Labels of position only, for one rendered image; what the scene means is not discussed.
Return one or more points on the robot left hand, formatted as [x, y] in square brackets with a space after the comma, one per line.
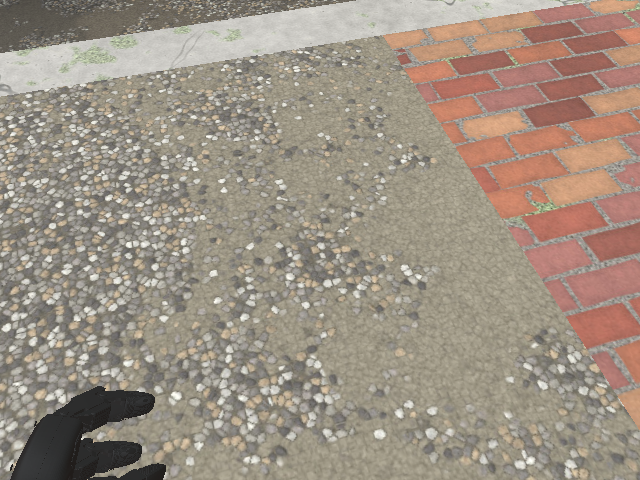
[55, 451]

